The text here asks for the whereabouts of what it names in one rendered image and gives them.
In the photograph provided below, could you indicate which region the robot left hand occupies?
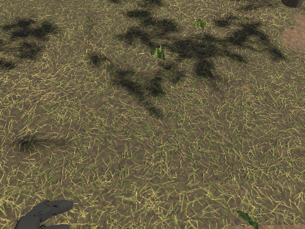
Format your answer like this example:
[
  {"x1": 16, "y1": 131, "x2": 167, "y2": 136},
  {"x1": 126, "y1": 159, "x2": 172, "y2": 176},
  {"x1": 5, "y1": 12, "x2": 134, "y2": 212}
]
[{"x1": 14, "y1": 199, "x2": 73, "y2": 229}]

